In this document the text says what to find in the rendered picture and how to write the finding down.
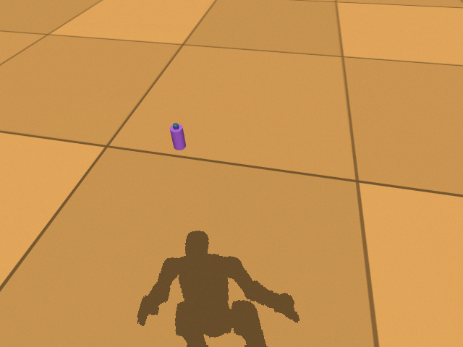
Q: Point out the bottle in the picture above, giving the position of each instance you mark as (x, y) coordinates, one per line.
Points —
(177, 136)

